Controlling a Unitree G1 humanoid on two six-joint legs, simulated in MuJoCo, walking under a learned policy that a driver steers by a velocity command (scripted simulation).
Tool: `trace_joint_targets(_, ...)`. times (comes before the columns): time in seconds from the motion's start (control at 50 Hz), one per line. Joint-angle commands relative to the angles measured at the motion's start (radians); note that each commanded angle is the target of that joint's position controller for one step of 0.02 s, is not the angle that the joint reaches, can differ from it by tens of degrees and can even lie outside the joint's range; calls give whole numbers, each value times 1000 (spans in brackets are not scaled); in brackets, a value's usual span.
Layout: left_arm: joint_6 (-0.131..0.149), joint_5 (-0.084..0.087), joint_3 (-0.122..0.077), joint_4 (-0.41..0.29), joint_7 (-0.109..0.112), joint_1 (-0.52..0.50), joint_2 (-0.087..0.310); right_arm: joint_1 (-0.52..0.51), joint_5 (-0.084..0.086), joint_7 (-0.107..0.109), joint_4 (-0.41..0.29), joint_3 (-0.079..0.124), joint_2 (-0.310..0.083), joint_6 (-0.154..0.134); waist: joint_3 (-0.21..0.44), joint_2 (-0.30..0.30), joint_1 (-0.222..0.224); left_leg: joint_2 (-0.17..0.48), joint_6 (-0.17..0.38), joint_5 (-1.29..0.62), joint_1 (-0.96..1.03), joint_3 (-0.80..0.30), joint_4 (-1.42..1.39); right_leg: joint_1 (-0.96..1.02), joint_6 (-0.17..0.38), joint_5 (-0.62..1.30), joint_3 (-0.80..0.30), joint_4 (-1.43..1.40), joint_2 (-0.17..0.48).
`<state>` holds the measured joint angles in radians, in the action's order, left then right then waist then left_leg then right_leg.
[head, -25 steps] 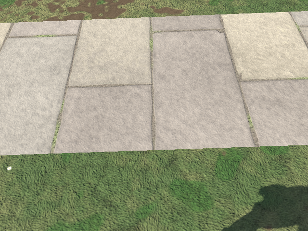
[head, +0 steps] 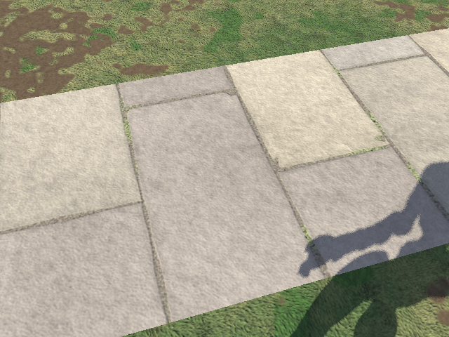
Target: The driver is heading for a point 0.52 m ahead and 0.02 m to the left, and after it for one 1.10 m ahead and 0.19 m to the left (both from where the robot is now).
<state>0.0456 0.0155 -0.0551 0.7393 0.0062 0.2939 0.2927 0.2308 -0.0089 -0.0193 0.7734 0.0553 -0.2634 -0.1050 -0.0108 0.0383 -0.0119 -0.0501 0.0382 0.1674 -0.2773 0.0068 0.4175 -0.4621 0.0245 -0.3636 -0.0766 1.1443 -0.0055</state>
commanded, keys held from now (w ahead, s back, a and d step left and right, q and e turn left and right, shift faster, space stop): w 0.42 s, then w+q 0.14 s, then q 0.44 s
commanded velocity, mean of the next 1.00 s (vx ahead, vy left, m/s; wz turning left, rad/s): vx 0.38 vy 0.00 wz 0.16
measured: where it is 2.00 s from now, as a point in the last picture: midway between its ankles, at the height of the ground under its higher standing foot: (250, 330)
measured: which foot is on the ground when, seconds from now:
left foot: down 0.00-0.32, up 0.34-0.80, down 0.82-1.00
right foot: up 0.00-0.30, down 0.32-0.84, up 0.86-1.00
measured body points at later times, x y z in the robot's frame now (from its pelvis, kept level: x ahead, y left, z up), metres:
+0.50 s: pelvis +0.26 -0.07 +0.00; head +0.28 -0.09 +0.45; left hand +0.38 +0.20 -0.09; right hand +0.34 -0.35 -0.12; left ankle +0.24 +0.09 -0.66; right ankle +0.28 -0.16 -0.74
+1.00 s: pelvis +0.46 -0.03 -0.01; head +0.51 -0.01 +0.44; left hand +0.54 +0.28 -0.12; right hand +0.68 -0.26 -0.10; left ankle +0.54 +0.06 -0.74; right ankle +0.45 -0.19 -0.66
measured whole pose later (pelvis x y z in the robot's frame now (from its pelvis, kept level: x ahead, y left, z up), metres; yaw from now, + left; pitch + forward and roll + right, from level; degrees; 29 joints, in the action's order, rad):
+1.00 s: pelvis +0.46 -0.03 -0.01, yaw +14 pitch +3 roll -1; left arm 0.01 -0.01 -0.05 0.72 0.03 0.14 0.30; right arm 0.16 0.00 -0.02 0.65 0.07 -0.30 0.00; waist -0.06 0.01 -0.01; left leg -0.09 0.08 0.08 -0.45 -0.04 0.48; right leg -0.53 -0.05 -0.46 -0.06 1.15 0.01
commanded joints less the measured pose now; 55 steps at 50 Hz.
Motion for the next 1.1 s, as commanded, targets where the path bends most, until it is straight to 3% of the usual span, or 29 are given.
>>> trace_joint_targets(0.02, 17, -5, -14, -87, -7, -20, 51, 19, 9, 0, -34, 22, -111, -12, 15, -140, 5, 270, 194, -111, 155, -297, -231, -191, -12, 39, -10, -100, 94)
trace_joint_targets(0.12, 29, -10, 9, -129, -18, -175, 17, 54, 24, 8, -3, 37, -178, 1, -4, -114, -37, 242, 178, -183, 118, -157, -273, -134, -26, 285, 40, -414, 96)
trace_joint_targets(0.24, 38, 5, 2, -177, -38, -312, 47, 146, 38, 8, 51, 38, -202, 25, -33, -125, -68, 288, 140, -186, 212, -146, -220, -73, 1, 323, 60, -592, 56)
trace_joint_targets(0.28, 41, 2, -9, -170, -40, -267, 71, 136, 39, 13, 59, 41, -218, 37, -13, -131, -23, 296, 117, -296, 239, -135, -149, 22, 30, 282, 80, -644, 34)
trace_joint_targets(0.3, 41, -4, -26, -143, -36, -176, 98, 129, 41, 15, 59, 38, -212, 40, 40, -119, 28, 263, 95, -435, 225, -98, -40, 163, 53, 280, 103, -675, 10)
trace_joint_targets(0.32, 39, -9, -50, -104, -27, -27, 147, 130, 32, 18, 53, 25, -182, 40, 139, -93, 96, 212, 62, -453, 142, -50, 155, 387, 88, 291, 71, -667, 42)
trace_joint_targets(0.34, 32, -29, -71, -88, -17, 125, 242, 167, 7, 17, 16, -4, -104, 27, 299, 77, 126, 111, -3, -158, -165, 20, 524, 741, 199, 268, -257, -650, 288)
trace_joint_targets(0.36, 25, -16, -71, -70, -22, 166, 250, 221, 13, 16, 17, -19, -64, 7, 375, 254, 109, 14, -24, 415, -402, -55, 742, 855, 289, 95, -608, -792, 404)
trace_joint_targets(0.38, 26, -7, -47, -71, -25, 134, 173, 147, 37, 9, 10, 8, -163, -2, 262, 147, 121, 74, -15, 389, -508, -109, 837, 774, 256, -16, -566, -828, 369)
trace_joint_targets(0.4, 28, -3, -36, -79, -27, 63, 147, 77, 45, 6, -10, 13, -179, -6, 145, 105, 100, 118, -5, 290, -531, -79, 823, 642, 228, 31, -435, -850, 335)
trace_joint_targets(0.42, 29, -12, -28, -85, -30, 2, 124, 44, 32, 9, -12, 12, -168, -4, 86, 46, 73, 150, -10, 209, -495, -65, 781, 522, 216, 117, -346, -878, 293)
trace_joint_targets(0.44, 34, -19, -21, -88, -33, -42, 97, 50, 24, 10, -6, 15, -156, 5, 50, 44, 39, 177, -16, 154, -446, -72, 736, 431, 206, 194, -271, -912, 264)
trace_joint_targets(0.48, 50, -23, -20, -77, -35, -74, 80, 90, 30, 8, 12, 11, -115, 30, 41, 67, 0, 194, -31, 94, -362, -77, 707, 332, 204, 273, -174, -971, 238)
trace_joint_targets(0.54, 69, -31, -30, -39, -26, -54, 99, 39, 31, 15, -4, 11, -98, 51, 0, 32, 0, 183, -52, -17, -412, -113, 630, 306, 204, 376, -57, -1014, 237)
trace_joint_targets(0.62, 64, -34, -30, -13, -8, -67, 112, -45, 17, 3, -32, 5, -73, 42, -28, 16, 13, 139, -53, -231, -345, -76, 366, 290, 151, 642, 132, -991, 187)
trace_joint_targets(0.66, 56, -30, -33, 5, 5, -40, 128, -123, 10, -12, -66, -4, -51, 38, -28, 11, 47, 120, -49, -314, -292, -22, 270, 299, 136, 712, 178, -969, 191)
trace_joint_targets(0.72, 29, -14, -41, 27, 19, -17, 153, -159, 13, -35, -110, 3, -70, 43, -13, 22, 55, 105, -27, -251, -308, -7, 198, 419, 123, 769, 187, -888, 231)
trace_joint_targets(0.76, 5, -2, -50, 26, 31, -34, 172, -138, 8, -49, -130, 16, -99, 46, 10, 40, 33, 79, 2, -132, -290, 18, 176, 482, 105, 884, 186, -789, 253)
trace_joint_targets(0.8, -17, 5, -53, 12, 46, -61, 175, 6, 6, -51, -107, 45, -149, 44, 86, 29, -41, 18, 42, -112, -118, 55, 103, 477, 66, 974, 211, -559, 221)
trace_joint_targets(0.82, -18, -2, -46, 5, 48, -37, 159, 98, 3, -35, -92, 69, -209, 43, 150, -44, -81, 33, 83, -353, 64, -8, 28, 385, 12, 818, 236, -337, 150)
trace_joint_targets(0.84, -7, -59, -16, -21, 36, 62, 63, 115, 3, -10, -105, 85, -304, 53, 263, -280, -12, 270, 205, -863, 384, -303, 144, 70, -55, 42, 233, 2, 31)
trace_joint_targets(0.86, 7, -48, 2, -36, 15, 110, 61, 95, -5, -8, -149, 77, -307, 56, 447, -316, 0, 454, 419, -796, 575, -704, 57, -162, -90, -372, 51, 279, -110)
trace_joint_targets(0.88, 12, -17, -20, -28, 2, 38, 145, 62, 0, -11, -174, 66, -241, 65, 439, -145, -56, 395, 373, -633, 513, -603, 12, -193, -73, -284, -55, 304, -35)
trace_joint_targets(0.9, 7, -2, -19, -56, 4, -44, 141, 4, 10, -6, -182, 54, -199, 71, 318, -96, -43, 343, 317, -497, 396, -496, -6, -227, -64, -199, -35, 253, -4)
trace_joint_targets(0.92, -5, -13, -19, -49, 17, -69, 126, -32, 21, 0, -182, 46, -171, 79, 212, -24, -17, 296, 269, -403, 253, -424, -39, -223, -70, -147, -23, 170, 30)
trace_joint_targets(0.96, -32, -23, -26, -57, 29, -67, 128, -75, 10, 10, -195, 45, -166, 94, 139, -85, 30, 235, 235, -277, 47, -381, -93, -111, -75, -87, -15, 37, 44)
trace_joint_targets(1.0, -38, -27, -19, -50, 35, -44, 97, -89, -3, 17, -204, 54, -184, 100, 137, -127, 43, 203, 230, -307, -24, -347, -103, -54, -90, -67, 6, -77, 22)
trace_joint_targets(1.04, -39, -29, -16, -49, 40, -56, 86, -79, 3, 31, -205, 63, -202, 105, 166, -129, 35, 197, 227, -287, -23, -351, -93, -38, -105, -32, -1, -162, 12)
trace_joint_targets(1.1, -44, -24, -16, -56, 39, -95, 85, -94, 12, 47, -216, 67, -207, 123, 169, -149, 20, 171, 194, -56, -51, -379, -102, -9, -112, 49, -16, -257, 2)
Velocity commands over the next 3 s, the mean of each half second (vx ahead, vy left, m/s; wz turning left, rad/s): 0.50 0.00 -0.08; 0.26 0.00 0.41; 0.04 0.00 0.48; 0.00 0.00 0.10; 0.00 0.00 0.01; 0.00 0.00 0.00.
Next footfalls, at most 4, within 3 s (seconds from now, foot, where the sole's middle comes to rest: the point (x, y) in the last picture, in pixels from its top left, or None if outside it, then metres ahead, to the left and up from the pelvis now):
0.32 right None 0.32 -0.16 -0.78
0.82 left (205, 308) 0.58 0.07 -0.78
1.28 right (276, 293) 0.63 -0.15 -0.78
1.62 left None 0.47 0.06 -0.78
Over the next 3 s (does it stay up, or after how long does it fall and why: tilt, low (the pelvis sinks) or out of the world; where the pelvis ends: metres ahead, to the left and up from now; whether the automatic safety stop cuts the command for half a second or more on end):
stays up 0.51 -0.05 0.00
